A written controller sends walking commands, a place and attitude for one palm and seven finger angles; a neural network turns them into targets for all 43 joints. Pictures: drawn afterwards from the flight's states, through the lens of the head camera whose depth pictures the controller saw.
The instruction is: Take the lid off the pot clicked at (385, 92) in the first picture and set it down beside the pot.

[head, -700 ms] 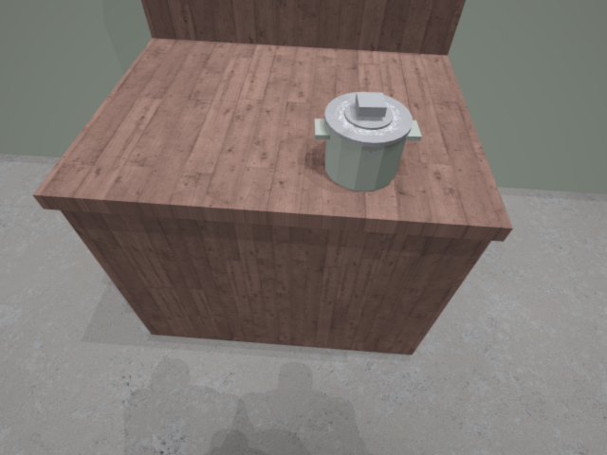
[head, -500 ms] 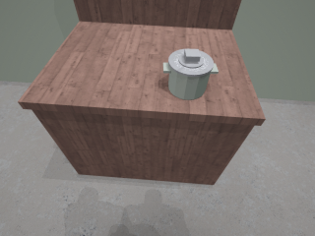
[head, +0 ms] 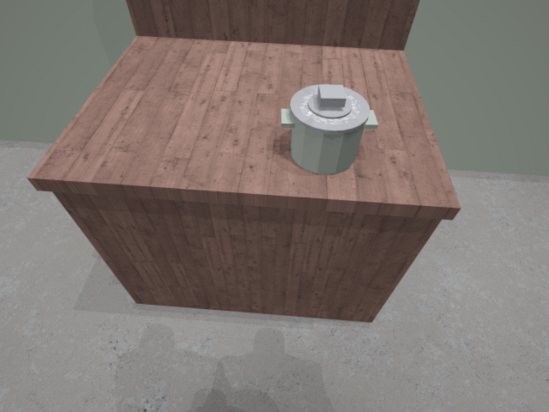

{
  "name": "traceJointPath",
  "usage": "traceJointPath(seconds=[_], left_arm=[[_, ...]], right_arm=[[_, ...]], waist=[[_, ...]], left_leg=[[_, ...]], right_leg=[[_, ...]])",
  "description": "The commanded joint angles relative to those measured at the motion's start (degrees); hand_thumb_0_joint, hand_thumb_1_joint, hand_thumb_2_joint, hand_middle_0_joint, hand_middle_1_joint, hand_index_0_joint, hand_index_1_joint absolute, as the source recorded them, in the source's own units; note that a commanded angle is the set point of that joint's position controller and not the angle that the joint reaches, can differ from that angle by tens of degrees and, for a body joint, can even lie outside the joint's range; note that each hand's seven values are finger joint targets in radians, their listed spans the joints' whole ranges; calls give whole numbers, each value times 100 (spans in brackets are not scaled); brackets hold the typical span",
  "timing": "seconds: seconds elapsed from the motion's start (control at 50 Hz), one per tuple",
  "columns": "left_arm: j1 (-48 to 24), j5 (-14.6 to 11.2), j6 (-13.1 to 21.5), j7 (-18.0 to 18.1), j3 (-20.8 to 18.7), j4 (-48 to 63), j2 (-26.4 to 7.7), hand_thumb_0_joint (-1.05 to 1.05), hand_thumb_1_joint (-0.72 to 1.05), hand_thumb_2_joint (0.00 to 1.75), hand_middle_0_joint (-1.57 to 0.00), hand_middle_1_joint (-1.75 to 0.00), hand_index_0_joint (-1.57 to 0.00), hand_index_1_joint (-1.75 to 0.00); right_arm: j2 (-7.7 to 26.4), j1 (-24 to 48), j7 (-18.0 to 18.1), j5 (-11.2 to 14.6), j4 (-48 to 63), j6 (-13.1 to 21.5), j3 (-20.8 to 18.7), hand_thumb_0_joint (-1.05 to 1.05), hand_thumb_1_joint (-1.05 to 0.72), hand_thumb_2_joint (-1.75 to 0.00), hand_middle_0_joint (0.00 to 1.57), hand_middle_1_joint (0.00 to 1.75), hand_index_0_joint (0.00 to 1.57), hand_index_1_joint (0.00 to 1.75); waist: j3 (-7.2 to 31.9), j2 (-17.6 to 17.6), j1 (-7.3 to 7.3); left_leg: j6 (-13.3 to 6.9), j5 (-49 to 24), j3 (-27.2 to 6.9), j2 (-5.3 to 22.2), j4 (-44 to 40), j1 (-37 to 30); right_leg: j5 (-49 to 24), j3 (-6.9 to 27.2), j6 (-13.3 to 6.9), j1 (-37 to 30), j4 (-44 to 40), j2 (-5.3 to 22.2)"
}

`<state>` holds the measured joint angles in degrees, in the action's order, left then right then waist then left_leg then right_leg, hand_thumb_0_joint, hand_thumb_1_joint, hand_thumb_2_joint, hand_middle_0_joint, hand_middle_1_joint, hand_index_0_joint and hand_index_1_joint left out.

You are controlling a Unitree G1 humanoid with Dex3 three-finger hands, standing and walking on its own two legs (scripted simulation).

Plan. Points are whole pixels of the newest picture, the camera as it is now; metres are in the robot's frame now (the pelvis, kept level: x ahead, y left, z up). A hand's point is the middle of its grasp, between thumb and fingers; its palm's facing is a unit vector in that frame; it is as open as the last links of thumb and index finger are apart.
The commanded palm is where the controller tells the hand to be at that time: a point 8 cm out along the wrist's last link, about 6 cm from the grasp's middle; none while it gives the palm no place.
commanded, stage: look at it before walking up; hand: left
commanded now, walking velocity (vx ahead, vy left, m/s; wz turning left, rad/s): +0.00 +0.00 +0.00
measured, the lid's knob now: (331, 95) +0.67 -0.07 +0.10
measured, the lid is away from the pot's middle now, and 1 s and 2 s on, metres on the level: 0.00 0.00 0.00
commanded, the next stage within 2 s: take the last steps up to it in 0.36 s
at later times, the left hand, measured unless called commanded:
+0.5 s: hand out of the picture -0.01 +0.16 -0.18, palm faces +0.05 -0.98 -0.18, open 7.4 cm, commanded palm none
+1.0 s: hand out of the picture +0.10 +0.06 -0.17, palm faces +0.02 -0.98 -0.21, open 7.4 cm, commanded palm none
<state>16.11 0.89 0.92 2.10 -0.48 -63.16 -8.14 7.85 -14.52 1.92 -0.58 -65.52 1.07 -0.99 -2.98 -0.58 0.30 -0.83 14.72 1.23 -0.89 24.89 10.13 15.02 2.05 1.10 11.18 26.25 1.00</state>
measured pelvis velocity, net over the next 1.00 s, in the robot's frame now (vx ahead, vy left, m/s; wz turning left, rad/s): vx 0.08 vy -0.11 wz -0.07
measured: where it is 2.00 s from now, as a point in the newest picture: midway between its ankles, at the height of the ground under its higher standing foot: outside the picture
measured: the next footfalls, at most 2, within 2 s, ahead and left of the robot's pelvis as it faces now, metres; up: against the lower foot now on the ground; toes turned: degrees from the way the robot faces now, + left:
right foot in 0.84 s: +0.10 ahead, -0.17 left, +0.00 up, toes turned -8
left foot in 1.32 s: +0.30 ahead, -0.08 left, +0.00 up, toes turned -6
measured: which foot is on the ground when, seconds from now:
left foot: down 0.00-0.84, up 0.86-1.00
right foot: down 0.00-0.62, up 0.64-0.82, down 0.84-1.00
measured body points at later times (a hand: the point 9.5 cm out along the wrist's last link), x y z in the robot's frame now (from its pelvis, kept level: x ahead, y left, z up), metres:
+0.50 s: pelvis +0.00 -0.01 +0.00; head +0.02 -0.01 +0.45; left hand -0.01 +0.21 -0.16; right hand +0.00 -0.23 -0.16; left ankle -0.02 +0.11 -0.74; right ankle -0.01 -0.13 -0.74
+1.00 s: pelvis +0.08 -0.11 +0.00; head +0.11 -0.13 +0.45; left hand +0.10 +0.12 -0.15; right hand +0.05 -0.36 -0.16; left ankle +0.05 +0.03 -0.66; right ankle +0.06 -0.17 -0.74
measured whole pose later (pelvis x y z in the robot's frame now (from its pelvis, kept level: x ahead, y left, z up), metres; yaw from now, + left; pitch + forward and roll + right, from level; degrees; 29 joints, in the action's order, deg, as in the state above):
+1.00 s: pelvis +0.08 -0.11 +0.00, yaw -4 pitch +1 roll +1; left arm 18.5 1.1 2.1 1.0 -3.7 -57.6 -8.0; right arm 10.7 -16.7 1.4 -1.9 -63.3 -0.1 -4.1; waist -2.1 -0.2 0.4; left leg 0.1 24.8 3.1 4.0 64.5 27.8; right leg 16.4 -5.3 -5.9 13.8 28.3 -2.2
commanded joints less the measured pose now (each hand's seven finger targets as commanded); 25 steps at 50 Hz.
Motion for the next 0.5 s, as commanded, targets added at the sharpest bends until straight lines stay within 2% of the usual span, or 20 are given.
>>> traceJointPath(seconds=[0.0,0.06,0.16,0.18,0.22,0.3,0.36,0.4,0.46,0.48], left_arm=[[477,-12,67,24,-129,125,-590,0,90,90,-20,-30,-20,-30],[472,-18,76,29,-134,119,-584,0,90,90,-20,-30,-20,-30],[470,-16,72,27,-141,100,-563,0,90,90,-20,-30,-20,-30],[475,-8,60,24,-139,106,-565,0,90,90,-20,-30,-20,-30],[485,-8,66,22,-141,102,-563,0,90,90,-20,-30,-20,-30],[480,-10,71,17,-138,104,-566,0,90,90,-20,-30,-20,-30],[505,-20,83,19,-139,97,-557,0,90,90,-20,-30,-20,-30],[497,-10,73,15,-144,118,-563,0,90,90,-20,-30,-20,-30],[512,-18,85,19,-150,94,-535,0,90,90,-20,-30,-20,-30],[547,0,73,5,-158,94,-544,0,90,90,-20,-30,-20,-30]], right_arm=[[543,-373,37,26,148,80,-76,0,-90,-90,20,30,20,30],[544,-393,40,21,127,87,-70,0,-90,-90,20,30,20,30],[510,-434,46,18,107,84,-59,0,-90,-90,20,30,20,30],[498,-421,50,32,111,68,-59,0,-90,-90,20,30,20,30],[497,-425,45,22,105,76,-58,0,-90,-90,20,30,20,30],[501,-416,44,26,104,64,-57,0,-90,-90,20,30,20,30],[493,-452,42,20,88,78,-57,0,-90,-90,20,30,20,30],[471,-456,43,25,95,65,-58,0,-90,-90,20,30,20,30],[477,-480,47,17,94,84,-55,0,-90,-90,20,30,20,30],[462,-546,49,20,63,76,-63,0,-90,-90,20,30,20,30]], waist=[[71,13,-22],[124,40,-32],[43,65,-28],[-81,72,-12],[-44,88,-22],[-119,-26,-20],[4,25,-19],[-108,62,-19],[34,74,-23],[-11,-14,-35]], left_leg=[[-72,-1151,-477,573,-331,-185],[-61,-1266,-484,585,-317,-233],[-55,-1172,-503,579,-361,-174],[-58,-980,-491,573,-398,-98],[-49,-1022,-485,571,-389,-124],[-38,-917,-492,557,-396,-80],[-41,-1039,-496,571,-384,-161],[-34,-855,-494,548,-410,-64],[-40,-1072,-500,578,-388,-170],[-57,-569,-476,588,-425,-156]], right_leg=[[-1192,339,-253,183,-379,406],[-1272,340,-254,157,-365,406],[-1143,337,-263,161,-410,386],[-959,320,-258,198,-474,376],[-1011,335,-262,209,-463,384],[-948,358,-265,236,-519,385],[-1033,356,-276,196,-494,386],[-851,367,-273,235,-547,373],[-1025,348,-279,186,-493,369],[-515,308,-280,201,-524,308]])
